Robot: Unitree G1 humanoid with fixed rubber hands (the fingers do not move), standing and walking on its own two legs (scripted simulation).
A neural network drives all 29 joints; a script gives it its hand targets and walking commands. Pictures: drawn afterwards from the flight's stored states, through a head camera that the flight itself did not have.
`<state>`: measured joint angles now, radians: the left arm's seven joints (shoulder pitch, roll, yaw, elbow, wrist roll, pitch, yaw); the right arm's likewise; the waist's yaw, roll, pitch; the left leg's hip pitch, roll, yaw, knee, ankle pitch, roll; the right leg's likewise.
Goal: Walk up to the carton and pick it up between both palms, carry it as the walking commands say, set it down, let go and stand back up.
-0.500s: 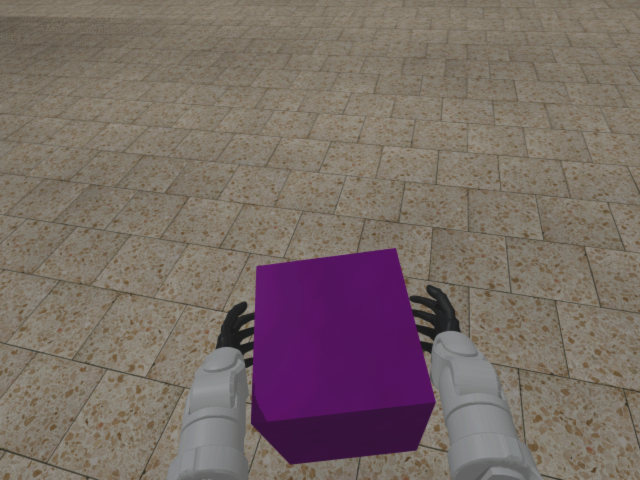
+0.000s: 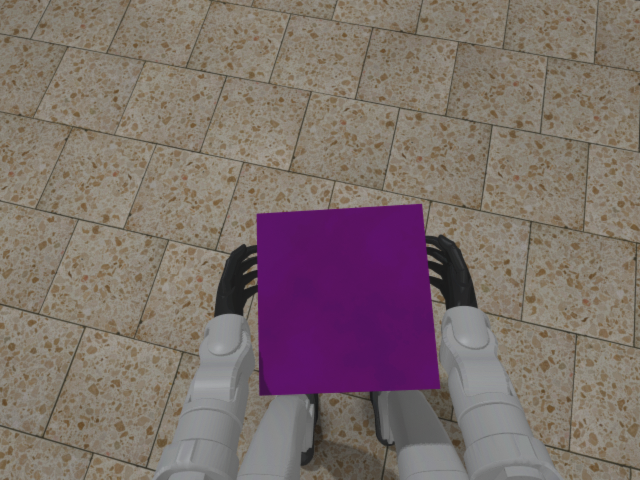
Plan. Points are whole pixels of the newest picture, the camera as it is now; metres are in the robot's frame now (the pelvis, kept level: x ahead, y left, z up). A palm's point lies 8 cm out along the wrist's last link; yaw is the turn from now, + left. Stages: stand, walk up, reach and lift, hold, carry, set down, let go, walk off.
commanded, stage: set down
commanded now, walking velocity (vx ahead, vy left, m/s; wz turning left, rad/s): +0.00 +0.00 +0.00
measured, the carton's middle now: (343, 299) +0.33 +0.00 -0.18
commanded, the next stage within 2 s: none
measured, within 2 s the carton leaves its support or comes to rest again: neither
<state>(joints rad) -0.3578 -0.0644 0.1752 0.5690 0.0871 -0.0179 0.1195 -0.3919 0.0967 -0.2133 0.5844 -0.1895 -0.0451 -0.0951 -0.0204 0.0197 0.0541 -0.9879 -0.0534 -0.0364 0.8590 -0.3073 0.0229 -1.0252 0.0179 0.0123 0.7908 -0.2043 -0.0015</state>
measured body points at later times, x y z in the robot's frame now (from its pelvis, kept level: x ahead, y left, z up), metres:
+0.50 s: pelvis -0.05 -0.01 -0.06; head +0.23 -0.03 +0.30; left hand +0.36 +0.12 -0.20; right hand +0.35 -0.17 -0.20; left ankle +0.04 +0.10 -0.68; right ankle +0.08 -0.12 -0.68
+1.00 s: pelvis -0.05 -0.01 -0.13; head +0.26 -0.02 +0.19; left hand +0.40 +0.13 -0.29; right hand +0.38 -0.17 -0.29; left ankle +0.04 +0.10 -0.68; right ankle +0.08 -0.12 -0.68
